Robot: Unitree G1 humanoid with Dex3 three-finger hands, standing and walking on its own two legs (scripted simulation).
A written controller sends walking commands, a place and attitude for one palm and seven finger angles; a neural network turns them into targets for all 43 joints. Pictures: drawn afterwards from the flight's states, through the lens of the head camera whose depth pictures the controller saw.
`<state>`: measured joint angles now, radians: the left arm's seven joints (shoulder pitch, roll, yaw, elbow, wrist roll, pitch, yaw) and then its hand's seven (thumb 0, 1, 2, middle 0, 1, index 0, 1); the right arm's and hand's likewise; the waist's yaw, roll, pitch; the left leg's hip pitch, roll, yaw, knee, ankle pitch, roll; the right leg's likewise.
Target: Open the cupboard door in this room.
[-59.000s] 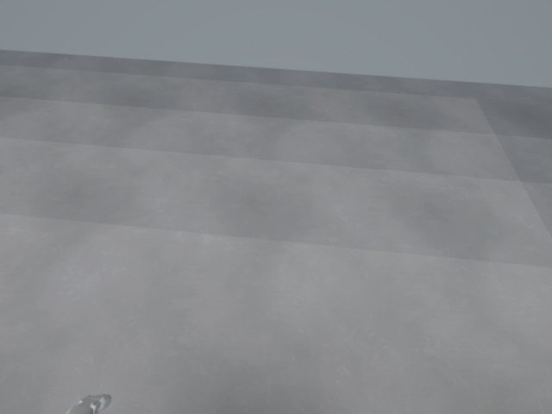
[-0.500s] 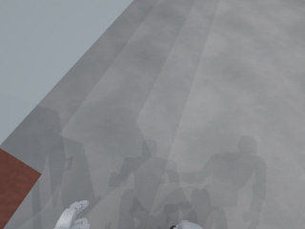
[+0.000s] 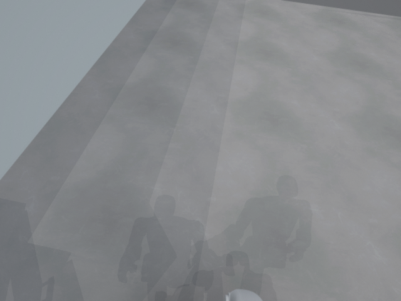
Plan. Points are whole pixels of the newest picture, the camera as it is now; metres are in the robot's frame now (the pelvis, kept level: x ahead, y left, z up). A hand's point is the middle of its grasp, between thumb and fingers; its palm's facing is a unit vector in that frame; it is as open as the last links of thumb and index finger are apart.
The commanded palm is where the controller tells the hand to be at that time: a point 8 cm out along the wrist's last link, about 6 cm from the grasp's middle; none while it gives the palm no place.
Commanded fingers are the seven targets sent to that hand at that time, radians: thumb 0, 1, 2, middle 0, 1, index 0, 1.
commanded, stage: walk to a spot facing it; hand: left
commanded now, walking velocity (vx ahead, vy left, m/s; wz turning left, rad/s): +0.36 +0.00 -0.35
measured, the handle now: out of the picture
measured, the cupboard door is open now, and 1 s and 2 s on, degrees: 42 42 42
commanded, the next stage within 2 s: turn to face it in 0.74 s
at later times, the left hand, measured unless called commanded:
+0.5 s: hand (163, 225) +0.31 +0.12 -0.16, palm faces -0.10 -0.97 -0.22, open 7.1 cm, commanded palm none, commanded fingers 0.00 0.90 0.90 -0.20 -0.30 -0.20 -0.30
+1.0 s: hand (179, 147) +0.57 +0.10 -0.16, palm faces -0.12 -0.97 -0.21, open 7.3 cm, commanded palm none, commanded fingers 0.00 0.90 0.90 -0.20 -0.30 -0.20 -0.30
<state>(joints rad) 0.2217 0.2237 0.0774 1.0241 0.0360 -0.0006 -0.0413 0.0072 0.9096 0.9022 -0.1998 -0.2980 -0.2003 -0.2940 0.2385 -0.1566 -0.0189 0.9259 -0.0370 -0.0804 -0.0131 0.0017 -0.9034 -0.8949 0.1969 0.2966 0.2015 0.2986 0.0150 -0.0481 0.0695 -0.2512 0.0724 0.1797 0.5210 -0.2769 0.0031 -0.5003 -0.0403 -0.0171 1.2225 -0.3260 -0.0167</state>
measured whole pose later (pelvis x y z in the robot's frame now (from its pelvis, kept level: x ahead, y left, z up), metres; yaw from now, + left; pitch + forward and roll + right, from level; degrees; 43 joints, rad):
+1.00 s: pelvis +0.49 -0.08 +0.00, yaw -7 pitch +1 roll +0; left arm 0.18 0.20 0.05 1.05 0.03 -0.02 -0.01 0.02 0.94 0.90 -0.20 -0.30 -0.20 -0.29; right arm 0.33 -0.15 -0.03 1.09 -0.02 -0.05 -0.02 0.00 -0.93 -0.90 0.20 0.30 0.20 0.30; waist -0.02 -0.01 0.07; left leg -0.16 0.04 0.16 0.44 -0.28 0.02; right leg -0.48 -0.10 -0.06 0.74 -0.21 0.02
